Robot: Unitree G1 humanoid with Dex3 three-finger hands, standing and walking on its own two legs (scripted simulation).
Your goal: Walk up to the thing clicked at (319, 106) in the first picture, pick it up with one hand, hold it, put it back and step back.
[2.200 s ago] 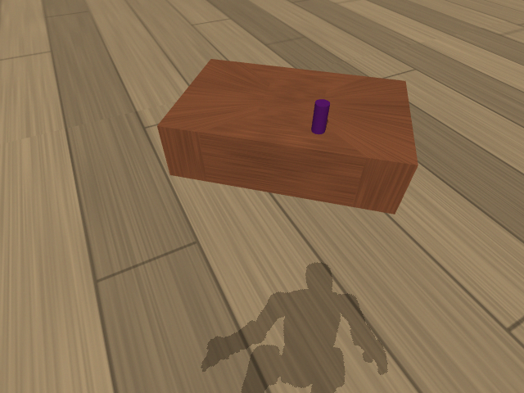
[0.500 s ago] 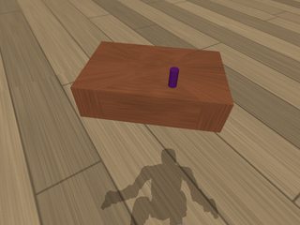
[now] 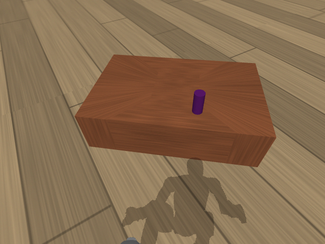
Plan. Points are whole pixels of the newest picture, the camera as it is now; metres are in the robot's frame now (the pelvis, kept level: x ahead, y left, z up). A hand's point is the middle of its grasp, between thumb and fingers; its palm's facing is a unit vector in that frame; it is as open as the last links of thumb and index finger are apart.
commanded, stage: walk up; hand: right
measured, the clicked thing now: (198, 102) +1.01 -0.16 -0.37
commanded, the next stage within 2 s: none
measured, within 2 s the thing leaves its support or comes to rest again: neither
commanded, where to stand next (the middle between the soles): +0.56 +0.07 m, yaw -2 degrees
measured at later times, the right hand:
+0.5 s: hand (246, 227) +0.23 -0.20 -0.13, palm faces +0.01 +0.94 -0.35, open 7.4 cm
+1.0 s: hand (233, 161) +0.45 -0.21 -0.14, palm faces -0.07 +0.93 -0.35, open 7.4 cm
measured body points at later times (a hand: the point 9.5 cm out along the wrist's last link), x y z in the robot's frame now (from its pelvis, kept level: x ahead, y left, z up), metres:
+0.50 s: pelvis +0.21 +0.06 +0.00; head +0.23 +0.07 +0.45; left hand +0.31 +0.38 -0.11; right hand +0.23 -0.25 -0.11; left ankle +0.17 +0.17 -0.74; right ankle +0.32 -0.09 -0.70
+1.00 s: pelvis +0.37 +0.06 -0.01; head +0.38 +0.06 +0.44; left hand +0.41 +0.39 -0.11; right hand +0.45 -0.26 -0.12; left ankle +0.49 +0.22 -0.72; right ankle +0.35 -0.06 -0.74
